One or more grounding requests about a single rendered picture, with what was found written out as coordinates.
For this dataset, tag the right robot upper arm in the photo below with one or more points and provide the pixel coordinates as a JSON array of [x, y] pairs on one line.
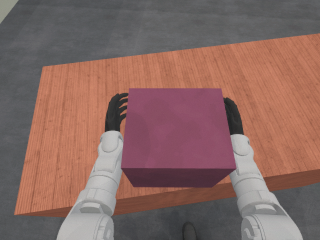
[[269, 227]]

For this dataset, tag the left robot forearm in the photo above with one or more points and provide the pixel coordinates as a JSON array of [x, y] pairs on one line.
[[99, 194]]

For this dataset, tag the left robot upper arm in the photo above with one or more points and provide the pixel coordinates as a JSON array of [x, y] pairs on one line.
[[87, 226]]

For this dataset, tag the right robot forearm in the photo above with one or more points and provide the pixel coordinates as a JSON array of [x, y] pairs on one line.
[[251, 190]]

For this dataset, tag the pedestal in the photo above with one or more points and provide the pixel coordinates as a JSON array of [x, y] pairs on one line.
[[275, 84]]

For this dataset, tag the right robot foot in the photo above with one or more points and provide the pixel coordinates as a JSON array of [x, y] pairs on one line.
[[188, 231]]

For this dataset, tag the right robot hand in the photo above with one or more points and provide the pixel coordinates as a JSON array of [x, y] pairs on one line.
[[233, 117]]

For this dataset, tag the carton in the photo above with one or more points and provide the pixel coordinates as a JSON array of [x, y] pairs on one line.
[[176, 138]]

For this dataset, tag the left robot hand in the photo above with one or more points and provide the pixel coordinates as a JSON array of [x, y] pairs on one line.
[[113, 118]]

